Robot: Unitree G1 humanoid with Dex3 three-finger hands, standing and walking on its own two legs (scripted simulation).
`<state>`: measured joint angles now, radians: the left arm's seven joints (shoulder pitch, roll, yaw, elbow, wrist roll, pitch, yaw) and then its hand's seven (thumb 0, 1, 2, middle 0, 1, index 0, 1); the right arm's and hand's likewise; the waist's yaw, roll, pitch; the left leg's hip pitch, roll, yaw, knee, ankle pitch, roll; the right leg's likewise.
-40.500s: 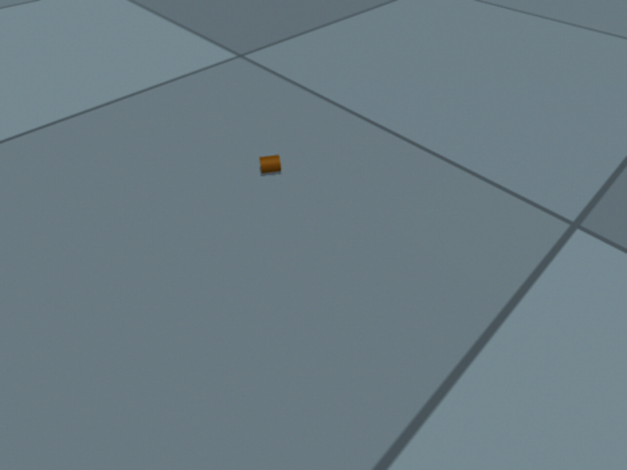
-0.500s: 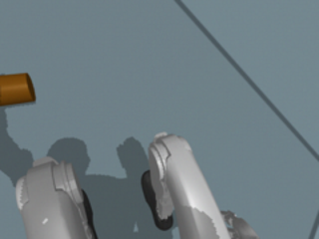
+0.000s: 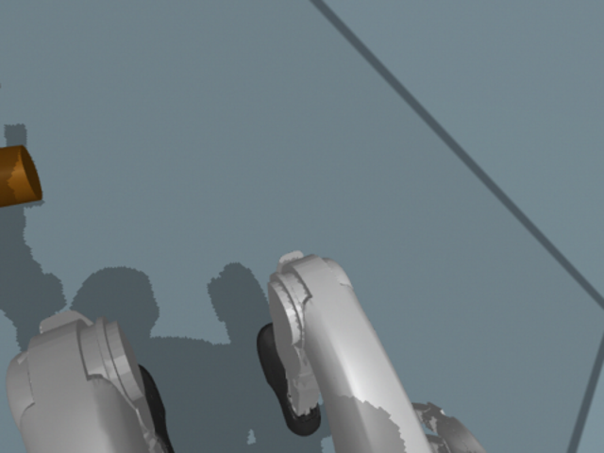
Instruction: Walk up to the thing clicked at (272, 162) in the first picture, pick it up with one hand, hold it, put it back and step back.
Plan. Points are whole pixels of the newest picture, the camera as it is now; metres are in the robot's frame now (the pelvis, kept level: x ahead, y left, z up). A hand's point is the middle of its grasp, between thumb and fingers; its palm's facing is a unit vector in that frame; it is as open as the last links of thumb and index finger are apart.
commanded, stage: approach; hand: left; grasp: from above
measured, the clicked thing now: out of the picture +0.52 +0.31 -0.29
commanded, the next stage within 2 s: close in in 0.32 s
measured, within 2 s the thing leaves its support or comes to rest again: neither
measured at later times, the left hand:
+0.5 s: hand out of the picture +0.49 +0.32 -0.17, palm faces -0.46 -0.05 -0.89, open 13.7 cm
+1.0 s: hand out of the picture +0.50 +0.31 -0.22, palm faces -0.48 -0.07 -0.88, open 13.9 cm
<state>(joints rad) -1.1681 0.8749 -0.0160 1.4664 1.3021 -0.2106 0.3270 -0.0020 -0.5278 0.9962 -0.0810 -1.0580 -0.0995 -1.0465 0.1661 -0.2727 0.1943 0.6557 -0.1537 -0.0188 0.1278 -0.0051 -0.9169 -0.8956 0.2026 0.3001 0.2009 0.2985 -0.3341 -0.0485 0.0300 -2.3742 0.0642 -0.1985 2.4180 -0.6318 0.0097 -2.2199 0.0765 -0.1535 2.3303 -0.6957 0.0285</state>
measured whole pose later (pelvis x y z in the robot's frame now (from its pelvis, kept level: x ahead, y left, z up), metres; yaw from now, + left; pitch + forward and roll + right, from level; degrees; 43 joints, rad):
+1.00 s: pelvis +0.00 +0.00 -0.01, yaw -2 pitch +30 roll -12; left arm -1.13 1.01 0.05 1.58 1.28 -0.23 0.37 0.00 -0.51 1.03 -0.09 -1.02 -0.09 -1.02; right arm 0.18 -0.29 0.29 0.63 -0.19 -0.06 0.13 0.00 -0.91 -0.90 0.20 0.30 0.20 0.30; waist -0.38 -0.10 0.13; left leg -2.38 0.07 -0.23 2.47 -0.64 0.01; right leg -2.22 0.09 -0.17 2.36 -0.69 0.03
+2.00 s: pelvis +0.00 +0.01 -0.02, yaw -4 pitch +27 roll -14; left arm -1.13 1.08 0.04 1.66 1.28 -0.22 0.50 0.00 -0.43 1.00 -0.13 -1.01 -0.14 -1.01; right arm 0.12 -0.32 0.36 0.60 -0.23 -0.15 0.17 0.00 -0.91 -0.90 0.20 0.30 0.20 0.30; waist -0.41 -0.16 0.19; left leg -2.37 0.08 -0.28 2.52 -0.68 0.01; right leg -2.20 0.12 -0.21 2.37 -0.70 0.05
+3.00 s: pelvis +0.00 +0.01 -0.01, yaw -5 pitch +27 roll -15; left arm -1.13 1.09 0.03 1.65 1.26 -0.22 0.49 0.00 -0.08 0.68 -0.39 -0.85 -0.43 -0.80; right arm 0.10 -0.33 0.37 0.59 -0.23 -0.16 0.17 0.00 -0.90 -0.90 0.20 0.30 0.20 0.30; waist -0.40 -0.16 0.20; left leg -2.35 0.08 -0.29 2.51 -0.68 0.01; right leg -2.19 0.12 -0.22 2.36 -0.69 0.05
